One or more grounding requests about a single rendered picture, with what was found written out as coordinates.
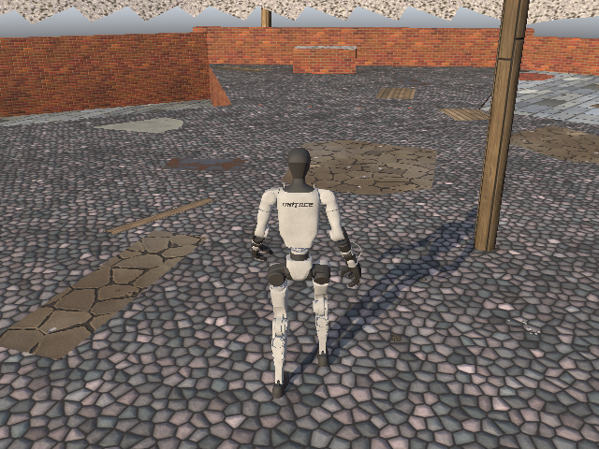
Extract right robot upper arm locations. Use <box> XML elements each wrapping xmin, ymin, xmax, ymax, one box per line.
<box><xmin>318</xmin><ymin>188</ymin><xmax>344</xmax><ymax>241</ymax></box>

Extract right robot foot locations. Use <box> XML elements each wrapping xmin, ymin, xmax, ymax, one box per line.
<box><xmin>315</xmin><ymin>345</ymin><xmax>329</xmax><ymax>367</ymax></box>

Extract right robot shin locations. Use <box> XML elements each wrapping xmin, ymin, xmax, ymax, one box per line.
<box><xmin>315</xmin><ymin>299</ymin><xmax>329</xmax><ymax>355</ymax></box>

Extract robot right hand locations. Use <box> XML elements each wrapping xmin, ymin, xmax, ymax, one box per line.
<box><xmin>341</xmin><ymin>263</ymin><xmax>361</xmax><ymax>287</ymax></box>

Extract robot right forearm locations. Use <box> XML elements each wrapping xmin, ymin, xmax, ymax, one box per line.
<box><xmin>336</xmin><ymin>226</ymin><xmax>358</xmax><ymax>268</ymax></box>

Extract robot left forearm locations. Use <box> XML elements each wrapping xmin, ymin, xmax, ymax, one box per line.
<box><xmin>251</xmin><ymin>223</ymin><xmax>265</xmax><ymax>251</ymax></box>

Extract left robot upper arm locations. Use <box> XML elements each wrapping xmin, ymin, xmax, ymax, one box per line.
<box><xmin>255</xmin><ymin>188</ymin><xmax>280</xmax><ymax>238</ymax></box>

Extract robot left hand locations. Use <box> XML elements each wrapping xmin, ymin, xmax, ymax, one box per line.
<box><xmin>251</xmin><ymin>244</ymin><xmax>273</xmax><ymax>261</ymax></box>

